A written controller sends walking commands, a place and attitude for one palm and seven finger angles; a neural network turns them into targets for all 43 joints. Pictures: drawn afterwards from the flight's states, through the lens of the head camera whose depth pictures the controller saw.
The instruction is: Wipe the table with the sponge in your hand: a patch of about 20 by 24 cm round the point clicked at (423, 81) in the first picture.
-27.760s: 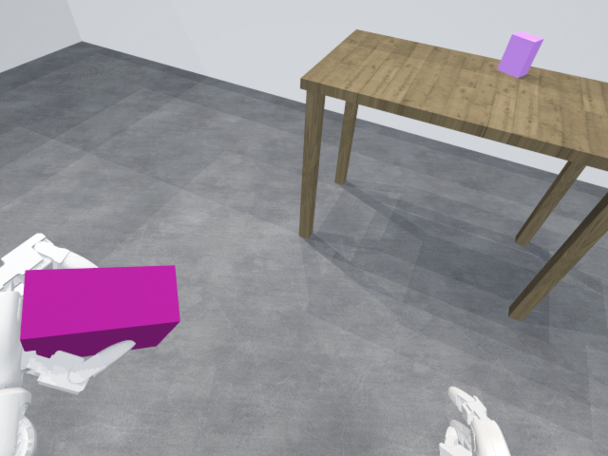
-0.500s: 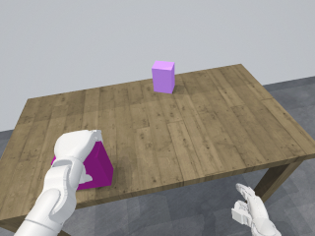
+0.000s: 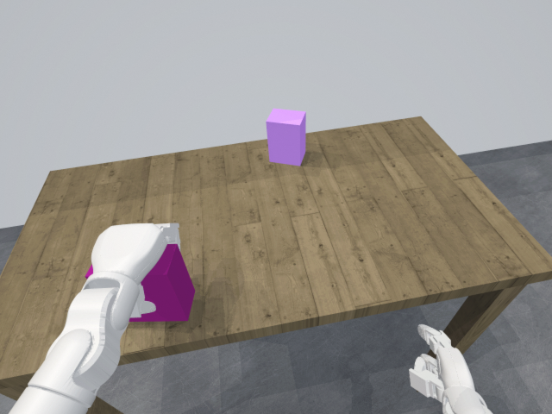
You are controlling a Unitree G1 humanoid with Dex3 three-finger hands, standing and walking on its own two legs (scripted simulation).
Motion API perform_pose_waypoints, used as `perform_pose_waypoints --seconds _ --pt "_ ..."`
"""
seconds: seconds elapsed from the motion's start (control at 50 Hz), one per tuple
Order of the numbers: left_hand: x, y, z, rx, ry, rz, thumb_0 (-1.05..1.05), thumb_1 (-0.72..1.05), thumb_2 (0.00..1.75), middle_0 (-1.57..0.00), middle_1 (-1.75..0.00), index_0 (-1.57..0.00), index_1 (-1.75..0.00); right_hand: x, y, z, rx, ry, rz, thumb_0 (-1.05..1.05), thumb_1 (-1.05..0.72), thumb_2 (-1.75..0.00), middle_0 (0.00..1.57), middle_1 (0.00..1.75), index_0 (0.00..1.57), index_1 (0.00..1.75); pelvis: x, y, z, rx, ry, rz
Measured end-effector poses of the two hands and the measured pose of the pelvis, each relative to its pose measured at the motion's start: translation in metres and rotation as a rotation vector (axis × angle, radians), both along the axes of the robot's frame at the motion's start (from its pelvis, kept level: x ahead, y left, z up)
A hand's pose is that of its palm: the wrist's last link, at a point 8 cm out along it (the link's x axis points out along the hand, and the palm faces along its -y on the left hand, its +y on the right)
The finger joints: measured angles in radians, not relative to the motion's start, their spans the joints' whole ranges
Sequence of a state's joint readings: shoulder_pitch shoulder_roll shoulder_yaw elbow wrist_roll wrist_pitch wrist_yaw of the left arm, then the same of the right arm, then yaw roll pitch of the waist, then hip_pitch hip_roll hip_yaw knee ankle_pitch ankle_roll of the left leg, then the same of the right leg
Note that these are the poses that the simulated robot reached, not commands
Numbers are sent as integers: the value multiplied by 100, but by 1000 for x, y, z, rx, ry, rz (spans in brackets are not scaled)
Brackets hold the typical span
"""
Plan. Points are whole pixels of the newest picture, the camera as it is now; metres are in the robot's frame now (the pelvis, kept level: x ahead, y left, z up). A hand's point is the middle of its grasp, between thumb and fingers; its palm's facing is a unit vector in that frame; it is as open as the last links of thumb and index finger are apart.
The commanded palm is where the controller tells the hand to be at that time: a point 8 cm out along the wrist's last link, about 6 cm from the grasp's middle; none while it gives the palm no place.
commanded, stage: move the sponge above the wiping area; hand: left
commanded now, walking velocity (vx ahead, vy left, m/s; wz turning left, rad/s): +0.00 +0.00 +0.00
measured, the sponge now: (150, 291) +0.26 +0.26 +0.02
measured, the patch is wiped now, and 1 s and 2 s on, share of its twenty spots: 0.00 0.00 0.00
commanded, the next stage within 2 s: lower the sponge onto the table in 1.66 s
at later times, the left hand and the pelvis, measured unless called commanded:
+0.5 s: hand (134, 253) +0.28 +0.27 +0.09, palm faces +0.05 -0.04 -1.00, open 9.8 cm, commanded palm +0.26 +0.27 +0.16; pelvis +0.01 +0.00 +0.00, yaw -1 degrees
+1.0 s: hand (122, 232) +0.29 +0.28 +0.13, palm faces +0.19 -0.04 -0.98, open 9.8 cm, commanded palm +0.25 +0.26 +0.16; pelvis +0.00 +0.00 +0.00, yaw -1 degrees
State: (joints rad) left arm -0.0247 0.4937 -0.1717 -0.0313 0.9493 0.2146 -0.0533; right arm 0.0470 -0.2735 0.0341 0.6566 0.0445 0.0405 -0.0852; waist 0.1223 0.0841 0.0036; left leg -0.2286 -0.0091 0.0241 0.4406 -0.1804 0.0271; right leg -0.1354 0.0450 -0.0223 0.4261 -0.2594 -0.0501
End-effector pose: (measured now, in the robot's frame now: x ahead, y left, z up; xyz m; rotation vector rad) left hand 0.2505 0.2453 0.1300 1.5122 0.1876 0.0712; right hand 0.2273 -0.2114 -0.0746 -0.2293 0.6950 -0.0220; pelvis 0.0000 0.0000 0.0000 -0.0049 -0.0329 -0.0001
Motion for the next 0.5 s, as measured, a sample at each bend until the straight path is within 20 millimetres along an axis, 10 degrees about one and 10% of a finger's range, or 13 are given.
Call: perform_pose_waypoints --seconds 0.2,0.36,0.5 --pt "25 41 32 20 -125 307 -1 -48 105 -76 -137 -77 -137 -3 3 -8 77 50 -18 1 -91 -90 20 30 20 30 1 -3 2 5 18 -3" --pt "13 7 -11 -57 94 114 -1 -48 105 -76 -137 -77 -137 2 -4 -4 40 26 -15 1 -91 -90 20 30 20 30 7 -1 0 5 19 -1" --pt "11 18 15 21 -115 82 0 -48 105 -77 -136 -77 -137 2 -5 -3 10 36 -20 1 -91 -90 20 30 20 30 8 -1 0 0 8 -14"
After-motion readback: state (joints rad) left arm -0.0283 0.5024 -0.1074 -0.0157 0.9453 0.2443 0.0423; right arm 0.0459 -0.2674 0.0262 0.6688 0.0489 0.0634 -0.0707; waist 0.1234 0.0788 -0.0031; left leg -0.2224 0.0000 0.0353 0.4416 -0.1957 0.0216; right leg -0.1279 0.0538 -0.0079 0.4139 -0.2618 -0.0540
